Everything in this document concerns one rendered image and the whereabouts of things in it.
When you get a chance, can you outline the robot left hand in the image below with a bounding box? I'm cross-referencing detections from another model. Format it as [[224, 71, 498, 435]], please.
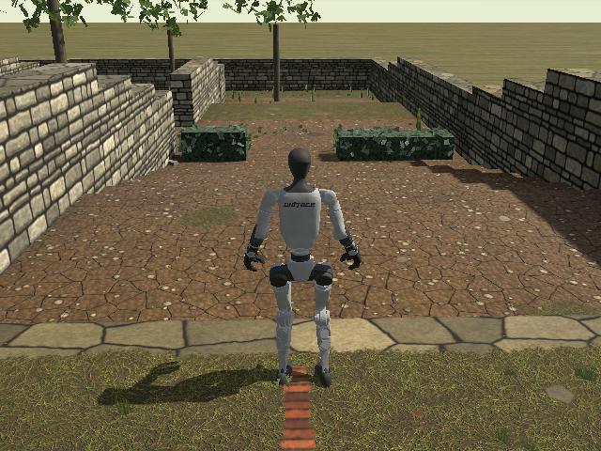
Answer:
[[243, 253, 265, 272]]

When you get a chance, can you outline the right robot thigh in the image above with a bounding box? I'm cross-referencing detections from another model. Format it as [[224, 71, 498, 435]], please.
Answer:
[[314, 261, 333, 327]]

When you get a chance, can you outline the robot right hand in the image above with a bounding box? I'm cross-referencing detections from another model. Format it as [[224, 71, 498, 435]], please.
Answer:
[[340, 249, 362, 270]]

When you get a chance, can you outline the left robot forearm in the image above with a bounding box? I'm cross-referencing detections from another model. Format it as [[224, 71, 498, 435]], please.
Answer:
[[246, 225, 263, 257]]

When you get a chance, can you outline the right robot forearm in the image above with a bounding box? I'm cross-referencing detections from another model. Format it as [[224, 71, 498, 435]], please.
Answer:
[[339, 225, 358, 256]]

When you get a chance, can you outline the robot right upper arm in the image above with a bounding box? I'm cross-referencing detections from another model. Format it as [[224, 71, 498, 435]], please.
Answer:
[[319, 189, 347, 241]]

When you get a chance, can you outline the robot torso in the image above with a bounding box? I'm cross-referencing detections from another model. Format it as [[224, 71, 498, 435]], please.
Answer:
[[278, 185, 322, 282]]

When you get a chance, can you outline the robot left upper arm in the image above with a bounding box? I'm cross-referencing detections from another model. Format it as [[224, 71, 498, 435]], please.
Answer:
[[254, 189, 281, 240]]

